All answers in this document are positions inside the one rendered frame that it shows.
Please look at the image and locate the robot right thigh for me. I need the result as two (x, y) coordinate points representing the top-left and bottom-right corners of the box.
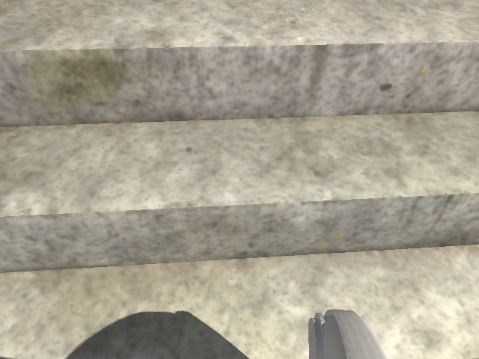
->
(308, 310), (387, 359)

